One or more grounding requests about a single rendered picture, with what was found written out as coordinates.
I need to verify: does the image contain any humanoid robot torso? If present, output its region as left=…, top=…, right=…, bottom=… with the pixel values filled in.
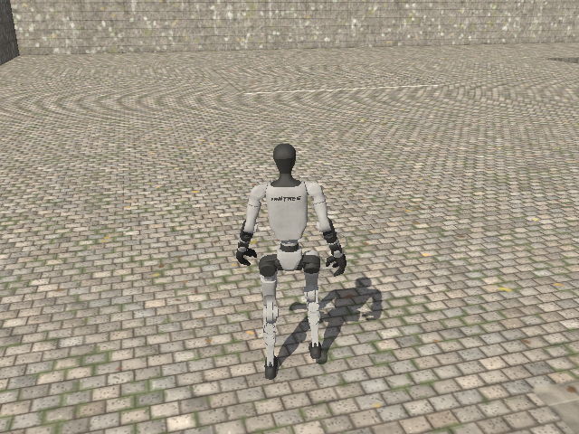
left=266, top=178, right=308, bottom=271

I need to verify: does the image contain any left robot upper arm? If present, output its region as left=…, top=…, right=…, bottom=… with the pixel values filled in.
left=243, top=184, right=268, bottom=234

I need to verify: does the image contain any right robot forearm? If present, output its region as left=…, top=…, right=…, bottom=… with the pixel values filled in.
left=323, top=218, right=344, bottom=258

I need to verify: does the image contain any left robot forearm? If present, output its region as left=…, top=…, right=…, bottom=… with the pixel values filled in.
left=237, top=220, right=253, bottom=252

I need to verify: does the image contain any robot left shin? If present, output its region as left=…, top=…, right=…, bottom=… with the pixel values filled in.
left=263, top=306, right=276, bottom=367

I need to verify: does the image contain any robot left hand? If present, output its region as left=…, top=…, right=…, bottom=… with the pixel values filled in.
left=236, top=248, right=257, bottom=266

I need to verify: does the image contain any right robot upper arm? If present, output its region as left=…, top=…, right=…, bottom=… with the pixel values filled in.
left=305, top=182, right=331, bottom=232

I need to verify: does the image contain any robot right hand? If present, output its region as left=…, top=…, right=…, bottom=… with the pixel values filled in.
left=326, top=254, right=346, bottom=277

